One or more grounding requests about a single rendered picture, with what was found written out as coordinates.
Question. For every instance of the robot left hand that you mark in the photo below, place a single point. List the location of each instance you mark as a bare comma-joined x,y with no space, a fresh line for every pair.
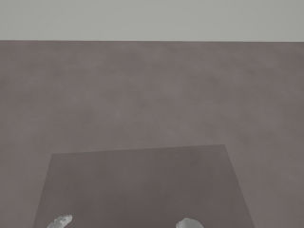
61,221

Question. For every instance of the robot right thigh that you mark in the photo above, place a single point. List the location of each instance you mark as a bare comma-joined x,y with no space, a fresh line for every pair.
188,223

